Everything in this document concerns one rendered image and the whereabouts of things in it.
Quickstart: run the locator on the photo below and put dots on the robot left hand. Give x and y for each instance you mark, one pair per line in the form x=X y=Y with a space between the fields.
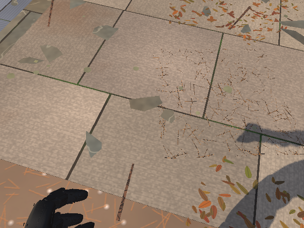
x=43 y=213

